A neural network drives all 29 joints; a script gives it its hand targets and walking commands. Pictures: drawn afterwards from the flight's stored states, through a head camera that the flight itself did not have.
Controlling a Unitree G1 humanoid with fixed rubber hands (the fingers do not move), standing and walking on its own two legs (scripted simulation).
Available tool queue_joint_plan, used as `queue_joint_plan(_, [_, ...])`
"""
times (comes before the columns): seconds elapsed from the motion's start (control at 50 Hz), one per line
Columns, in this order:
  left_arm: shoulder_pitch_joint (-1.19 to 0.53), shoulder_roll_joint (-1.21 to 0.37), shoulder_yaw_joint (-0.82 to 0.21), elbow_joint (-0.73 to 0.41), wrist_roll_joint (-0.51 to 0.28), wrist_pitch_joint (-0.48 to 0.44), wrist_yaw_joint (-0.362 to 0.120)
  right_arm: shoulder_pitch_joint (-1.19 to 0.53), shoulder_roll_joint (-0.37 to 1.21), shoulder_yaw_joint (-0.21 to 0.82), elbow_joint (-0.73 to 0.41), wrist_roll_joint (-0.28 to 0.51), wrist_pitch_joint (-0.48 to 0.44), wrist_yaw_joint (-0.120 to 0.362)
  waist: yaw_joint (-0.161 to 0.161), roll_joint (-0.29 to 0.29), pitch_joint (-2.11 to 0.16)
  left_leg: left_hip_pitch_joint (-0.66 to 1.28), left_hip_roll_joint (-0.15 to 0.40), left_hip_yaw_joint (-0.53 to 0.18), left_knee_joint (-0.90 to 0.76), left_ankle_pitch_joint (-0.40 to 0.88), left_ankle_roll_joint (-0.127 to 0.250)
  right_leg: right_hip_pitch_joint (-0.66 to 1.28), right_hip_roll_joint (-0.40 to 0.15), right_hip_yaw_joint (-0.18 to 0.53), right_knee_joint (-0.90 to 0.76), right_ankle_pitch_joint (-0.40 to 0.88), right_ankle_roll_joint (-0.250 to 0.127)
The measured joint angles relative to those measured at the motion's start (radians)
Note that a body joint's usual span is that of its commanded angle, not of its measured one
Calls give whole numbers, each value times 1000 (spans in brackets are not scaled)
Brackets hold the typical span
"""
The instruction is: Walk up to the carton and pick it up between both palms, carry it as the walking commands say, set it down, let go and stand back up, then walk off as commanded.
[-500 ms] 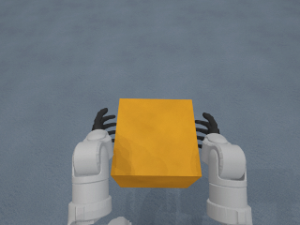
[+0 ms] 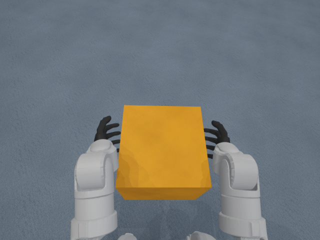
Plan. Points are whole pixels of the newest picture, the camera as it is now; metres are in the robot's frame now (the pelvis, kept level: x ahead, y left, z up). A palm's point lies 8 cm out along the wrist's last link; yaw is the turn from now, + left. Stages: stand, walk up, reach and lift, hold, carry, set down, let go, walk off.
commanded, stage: carry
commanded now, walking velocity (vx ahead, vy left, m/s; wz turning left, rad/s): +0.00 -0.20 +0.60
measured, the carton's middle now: (161, 154) +0.33 +0.03 -0.01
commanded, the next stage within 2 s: none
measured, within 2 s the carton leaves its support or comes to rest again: neither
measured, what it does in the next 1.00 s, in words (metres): steps to the right, turning left: right foot, then left foot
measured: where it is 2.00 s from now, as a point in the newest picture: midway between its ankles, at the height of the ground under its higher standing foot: outside the picture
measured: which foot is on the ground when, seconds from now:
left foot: down 0.00-0.16, up 0.18-0.64, down 0.66-1.00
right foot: up 0.00-0.12, down 0.14-0.66, up 0.68-1.00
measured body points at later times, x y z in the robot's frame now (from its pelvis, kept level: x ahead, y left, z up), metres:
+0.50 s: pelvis -0.02 -0.10 +0.00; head +0.04 -0.12 +0.44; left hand +0.27 +0.12 +0.08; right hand +0.33 -0.16 +0.05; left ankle -0.08 +0.05 -0.65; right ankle +0.04 -0.15 -0.73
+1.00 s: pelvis -0.02 -0.13 +0.00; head +0.02 -0.07 +0.45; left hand +0.16 +0.18 +0.05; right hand +0.32 -0.05 +0.06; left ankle -0.07 -0.01 -0.73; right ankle +0.04 -0.25 -0.67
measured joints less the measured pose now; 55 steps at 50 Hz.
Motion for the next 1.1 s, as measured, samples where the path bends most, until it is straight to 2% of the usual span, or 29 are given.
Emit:
queue_joint_plan(0.12, [-5, -3, 0, -2, 0, 11, 0, 0, 0, 0, -12, -9, 17, 3, 1, 32, -2, -18, -8, -45, -9, 22, -47, 60, 42, 3, -324, 11, 0])
queue_joint_plan(0.14, [-5, -3, 0, -3, 0, 14, 0, 0, 1, 0, -15, -10, 22, 3, 1, 32, -4, -19, -16, -50, -9, 22, -57, 98, 41, 4, -419, 45, 0])
queue_joint_plan(0.16, [-5, -3, 0, -2, 0, 14, 0, 0, 0, 0, -16, -10, 25, 3, 2, 33, -3, -23, -21, -52, 1, 9, -52, 113, 40, 1, -476, 163, -11])
queue_joint_plan(0.18, [-5, -3, 0, -1, 0, 16, 0, 1, 0, 0, -17, -10, 28, 3, -6, 35, 2, -36, -24, -46, 54, -60, -45, 112, 35, -6, -473, 235, -33])
queue_joint_plan(0.24, [-6, -4, 0, 0, 0, 27, -6, 0, 0, 0, -27, -11, 48, -4, -46, 20, 1, -116, -24, 27, 326, -168, -29, 114, -4, -40, -455, 221, -86])
queue_joint_plan(0.28, [-6, -4, 0, 0, 0, 22, -15, 0, 0, 0, -39, -11, 52, -9, -55, 15, -6, -146, -24, 53, 439, -171, -26, 116, -28, -52, -475, 215, -95])
queue_joint_plan(0.32, [-9, -5, 0, 0, 0, 18, -15, 0, -1, 0, -42, -11, 48, -11, -61, 19, -9, -148, -23, 60, 481, -172, -27, 117, -48, -63, -489, 222, -96])
queue_joint_plan(0.42, [-14, -7, 0, 0, 0, 7, -15, 0, -1, 0, -54, -1, 44, -25, -71, 32, -9, -138, -24, 83, 483, -172, -45, 117, -82, -120, -478, 211, -106])
queue_joint_plan(0.52, [-14, -7, 0, 0, 0, 3, -16, 0, -1, 0, -57, 3, 44, -30, -71, 30, -10, -118, -24, 137, 454, -172, -44, 117, -85, -188, -431, 181, -116])
queue_joint_plan(0.62, [-14, -7, 0, 2, 0, 4, -16, 1, -1, 0, -57, 3, 47, -30, -71, 13, -10, -36, -23, 174, 318, -166, -10, 117, -92, -263, -332, 123, -117])
queue_joint_plan(0.66, [-13, -7, 0, 4, 0, 5, -16, 1, -1, 0, -57, 3, 50, -31, -70, -2, -11, 35, -23, 178, 200, -152, 23, 114, -101, -287, -267, 87, -116])
queue_joint_plan(0.68, [-12, -5, 0, 10, 0, 2, -16, 1, 0, 0, -49, 3, 47, -31, -67, -15, -10, 48, -27, 174, 188, -204, 48, 106, -107, -285, -229, 51, -108])
queue_joint_plan(0.72, [4, 1, 0, 41, 0, 1, -17, 1, 0, 0, -10, 2, 50, -34, -62, -25, -8, 40, -29, 155, 195, -200, 63, 73, -85, -215, -116, -53, -73])
queue_joint_plan(0.78, [8, 3, 0, 71, 0, 12, -16, 2, -1, 0, 17, 0, 66, -46, -57, -6, 3, 38, -29, 86, 135, -125, 53, 22, -37, -102, 74, -58, -41])
queue_joint_plan(0.84, [8, 3, 0, 65, 0, 1, -16, 1, 0, 0, 17, 1, 51, -42, -31, -2, 2, 38, -30, 42, 57, -71, 42, -5, -35, -46, 140, -10, -12])
queue_joint_plan(0.96, [3, 1, 0, 7, 0, 0, -2, -5, 2, 0, 3, 1, 12, -12, -5, -2, 2, 27, -31, -11, -11, -19, 17, -6, -10, 9, 22, -3, 11])
queue_joint_plan(1.1, [-6, -3, 0, -2, 0, 11, -2, -5, 2, 0, -22, -6, 31, -11, -5, 28, 0, 12, -34, -58, -22, 0, -36, 38, 38, 13, -305, 0, 11])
